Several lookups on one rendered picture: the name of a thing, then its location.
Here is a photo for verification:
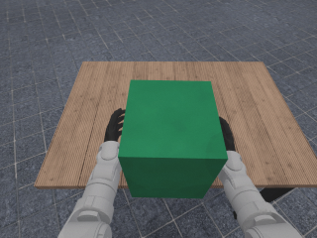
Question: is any right robot hand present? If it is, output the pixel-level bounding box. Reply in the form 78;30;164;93
219;116;236;152

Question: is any left robot upper arm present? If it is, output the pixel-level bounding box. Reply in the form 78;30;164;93
58;221;112;238

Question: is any table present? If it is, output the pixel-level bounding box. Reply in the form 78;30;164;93
34;61;317;220

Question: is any left robot forearm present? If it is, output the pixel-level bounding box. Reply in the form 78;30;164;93
57;141;122;238

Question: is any right robot forearm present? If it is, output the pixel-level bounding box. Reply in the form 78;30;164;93
218;151;302;238

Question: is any right robot upper arm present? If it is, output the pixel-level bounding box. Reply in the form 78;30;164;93
245;222;301;238

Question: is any left robot hand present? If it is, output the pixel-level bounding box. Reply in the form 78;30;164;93
104;108;126;142

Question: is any carton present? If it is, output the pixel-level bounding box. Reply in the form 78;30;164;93
118;79;228;199

